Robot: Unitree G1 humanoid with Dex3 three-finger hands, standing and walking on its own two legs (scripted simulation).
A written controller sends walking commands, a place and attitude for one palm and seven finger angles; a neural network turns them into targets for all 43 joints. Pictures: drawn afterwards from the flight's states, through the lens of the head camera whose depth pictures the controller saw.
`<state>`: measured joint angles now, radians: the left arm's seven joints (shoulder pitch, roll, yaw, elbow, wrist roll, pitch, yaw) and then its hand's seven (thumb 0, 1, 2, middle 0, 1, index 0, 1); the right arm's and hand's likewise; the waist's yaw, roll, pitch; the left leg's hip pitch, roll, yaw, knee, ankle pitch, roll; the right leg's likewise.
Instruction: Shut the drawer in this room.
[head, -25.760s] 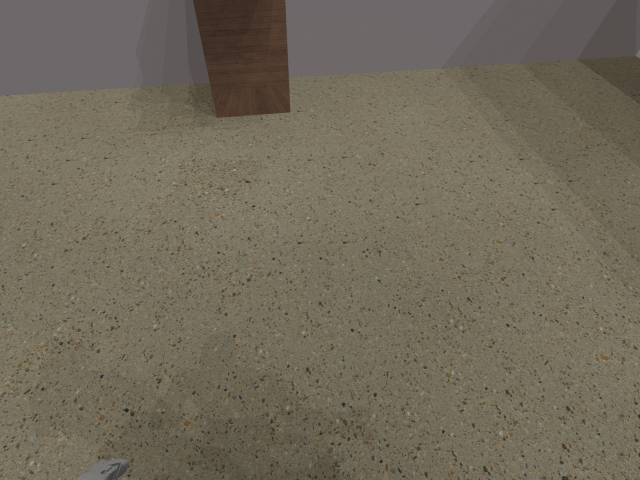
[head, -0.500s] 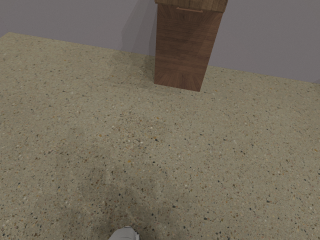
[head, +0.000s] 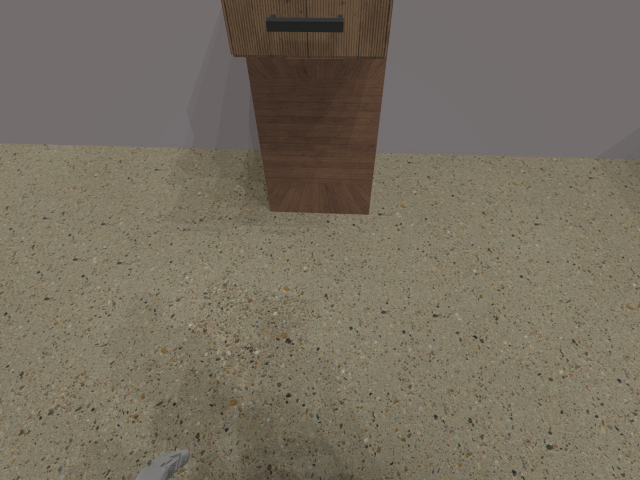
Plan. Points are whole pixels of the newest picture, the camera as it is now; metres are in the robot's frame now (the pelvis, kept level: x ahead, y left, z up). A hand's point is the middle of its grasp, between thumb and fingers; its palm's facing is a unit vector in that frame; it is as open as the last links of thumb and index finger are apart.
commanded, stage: stand and wait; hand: left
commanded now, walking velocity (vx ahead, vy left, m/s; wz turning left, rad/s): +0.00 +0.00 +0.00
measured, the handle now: (305, 21) +1.01 +0.06 +0.13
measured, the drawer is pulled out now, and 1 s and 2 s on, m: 0.24 0.24 0.24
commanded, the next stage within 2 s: look at it before walking up in 0.78 s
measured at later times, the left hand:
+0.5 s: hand out of the picture +0.08 +0.18 -0.18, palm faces +0.08 -0.99 -0.12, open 7.3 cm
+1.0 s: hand out of the picture +0.13 +0.19 -0.16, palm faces +0.03 -0.98 -0.18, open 7.3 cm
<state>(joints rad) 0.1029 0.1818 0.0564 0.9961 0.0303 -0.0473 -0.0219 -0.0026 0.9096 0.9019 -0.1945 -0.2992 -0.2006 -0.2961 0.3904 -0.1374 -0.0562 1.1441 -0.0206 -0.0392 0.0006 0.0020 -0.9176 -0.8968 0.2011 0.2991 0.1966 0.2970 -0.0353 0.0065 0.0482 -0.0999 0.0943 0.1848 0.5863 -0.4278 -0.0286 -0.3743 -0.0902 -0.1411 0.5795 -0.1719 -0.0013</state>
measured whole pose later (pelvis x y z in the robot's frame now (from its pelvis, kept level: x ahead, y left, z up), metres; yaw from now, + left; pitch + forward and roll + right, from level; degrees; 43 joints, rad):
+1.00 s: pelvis +0.13 +0.02 +0.02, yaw +0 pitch -2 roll +0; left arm 0.28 0.16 0.00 1.14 0.01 -0.01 0.04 0.00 0.91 0.90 -0.20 -0.30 -0.20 -0.30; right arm 0.29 -0.13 0.00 1.17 0.00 -0.01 -0.03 0.00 -0.92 -0.90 0.20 0.30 0.20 0.30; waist 0.00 -0.03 0.04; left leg -0.16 0.03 0.15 0.40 -0.21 0.02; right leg -0.06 -0.08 -0.11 0.38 -0.28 0.04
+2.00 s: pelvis +0.13 -0.03 +0.00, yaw -13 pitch +0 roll +1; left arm 0.30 0.19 0.07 0.98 0.02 -0.03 0.01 0.00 0.91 0.90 -0.20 -0.30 -0.20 -0.30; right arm 0.18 -0.21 -0.06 1.03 -0.02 0.04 0.00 0.01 -0.91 -0.90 0.20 0.30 0.20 0.30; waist 0.05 0.05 0.05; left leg -0.44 0.13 0.11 1.07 -0.49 -0.05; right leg -0.25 0.01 -0.10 0.64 -0.39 -0.07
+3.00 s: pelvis +0.35 -0.05 +0.00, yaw -46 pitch -1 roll -1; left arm 0.03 0.20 0.04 0.86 0.01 0.00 0.00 0.00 0.91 0.90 -0.20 -0.30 -0.20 -0.30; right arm 0.29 -0.24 -0.06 0.98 -0.01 0.05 -0.02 0.01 -0.91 -0.90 0.20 0.30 0.20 0.30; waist -0.07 0.04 0.13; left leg -0.40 0.16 0.13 1.05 -0.54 -0.07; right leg -0.31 -0.02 -0.09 0.64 -0.31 -0.02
